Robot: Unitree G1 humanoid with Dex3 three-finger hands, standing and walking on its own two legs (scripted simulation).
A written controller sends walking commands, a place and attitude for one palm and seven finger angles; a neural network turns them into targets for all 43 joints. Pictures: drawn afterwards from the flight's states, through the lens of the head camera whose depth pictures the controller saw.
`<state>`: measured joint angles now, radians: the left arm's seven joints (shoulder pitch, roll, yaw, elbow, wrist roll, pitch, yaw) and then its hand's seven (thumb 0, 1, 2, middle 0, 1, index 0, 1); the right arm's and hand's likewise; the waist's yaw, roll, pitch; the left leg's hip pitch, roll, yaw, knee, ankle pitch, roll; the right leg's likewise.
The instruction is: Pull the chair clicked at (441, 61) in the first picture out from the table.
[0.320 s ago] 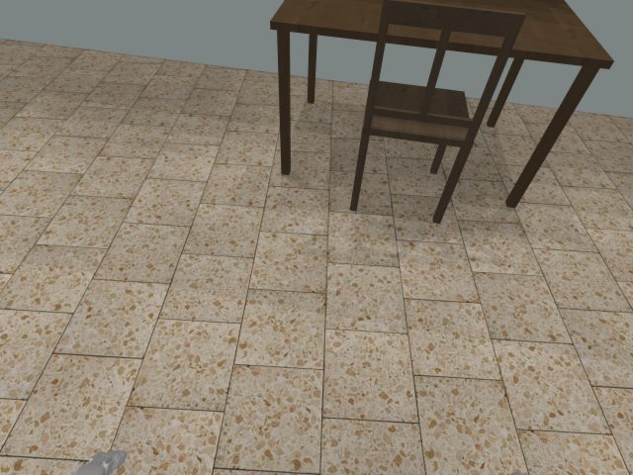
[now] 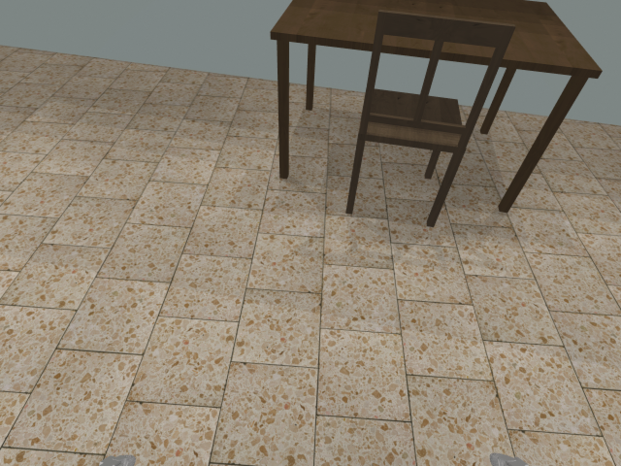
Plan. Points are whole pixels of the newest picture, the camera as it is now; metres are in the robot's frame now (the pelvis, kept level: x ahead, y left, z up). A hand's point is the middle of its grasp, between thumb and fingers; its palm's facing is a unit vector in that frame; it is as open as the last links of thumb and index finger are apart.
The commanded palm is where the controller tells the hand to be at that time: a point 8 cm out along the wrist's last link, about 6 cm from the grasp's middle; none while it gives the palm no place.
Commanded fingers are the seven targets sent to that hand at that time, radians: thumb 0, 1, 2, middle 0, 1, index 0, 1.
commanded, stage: stand and wait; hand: left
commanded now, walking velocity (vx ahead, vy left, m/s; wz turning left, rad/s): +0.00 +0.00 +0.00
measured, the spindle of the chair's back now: (427, 83) +1.33 -0.33 -0.11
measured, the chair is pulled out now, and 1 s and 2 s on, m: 0.00 0.00 0.00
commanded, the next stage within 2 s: look at it before walking up in 0.70 s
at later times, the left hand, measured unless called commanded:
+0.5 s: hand out of the picture +0.06 +0.23 -0.15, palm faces -0.03 -0.94 -0.33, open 7.3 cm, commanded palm none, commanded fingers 0.00 0.90 0.90 -0.20 -0.30 -0.20 -0.30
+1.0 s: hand out of the picture +0.05 +0.22 -0.15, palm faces -0.04 -0.95 -0.32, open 7.3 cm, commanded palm none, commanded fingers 0.00 0.90 0.90 -0.20 -0.30 -0.20 -0.30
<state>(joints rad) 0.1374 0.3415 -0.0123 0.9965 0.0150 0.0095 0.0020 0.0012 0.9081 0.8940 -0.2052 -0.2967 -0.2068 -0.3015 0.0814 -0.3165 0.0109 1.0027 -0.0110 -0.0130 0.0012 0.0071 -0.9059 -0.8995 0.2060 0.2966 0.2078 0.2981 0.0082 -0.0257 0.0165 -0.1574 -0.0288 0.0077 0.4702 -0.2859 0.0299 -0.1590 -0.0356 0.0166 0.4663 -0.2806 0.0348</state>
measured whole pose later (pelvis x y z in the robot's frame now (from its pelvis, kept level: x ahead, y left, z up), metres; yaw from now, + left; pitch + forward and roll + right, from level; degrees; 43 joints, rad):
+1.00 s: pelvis -0.02 -0.02 +0.01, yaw +0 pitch -2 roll +0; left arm 0.15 0.34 -0.01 1.08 0.01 0.00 0.00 0.00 0.91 0.89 -0.20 -0.30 -0.21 -0.30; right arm 0.12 -0.33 0.01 1.12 0.00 -0.01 0.00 0.01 -0.91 -0.90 0.20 0.30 0.21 0.30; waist 0.00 -0.01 0.03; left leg -0.14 0.01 0.00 0.38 -0.21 -0.01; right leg -0.15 0.00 0.01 0.39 -0.21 0.00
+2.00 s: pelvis +0.04 -0.09 +0.00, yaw -15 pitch +0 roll +1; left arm 0.44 0.17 0.03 1.01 0.02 -0.04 -0.01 0.00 0.91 0.89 -0.20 -0.30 -0.20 -0.30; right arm 0.20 -0.23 -0.04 1.01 -0.02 0.01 0.02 0.01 -0.91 -0.90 0.20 0.30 0.20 0.30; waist 0.05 0.01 0.04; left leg -0.53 0.09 0.05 1.14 -0.28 -0.05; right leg -0.14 0.07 0.00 0.44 -0.29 -0.09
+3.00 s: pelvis +0.45 -0.19 -0.02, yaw -45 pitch -1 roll -1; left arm 0.11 0.17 0.05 0.93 0.04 -0.01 -0.05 0.00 0.91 0.89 -0.20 -0.30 -0.20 -0.30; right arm 0.55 -0.10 -0.01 1.11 -0.01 -0.05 -0.02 0.01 -0.91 -0.90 0.20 0.30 0.20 0.30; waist -0.05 -0.03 0.09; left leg 0.05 0.11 0.42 0.66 -0.50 -0.01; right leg -0.41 0.02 -0.20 0.62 -0.22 -0.11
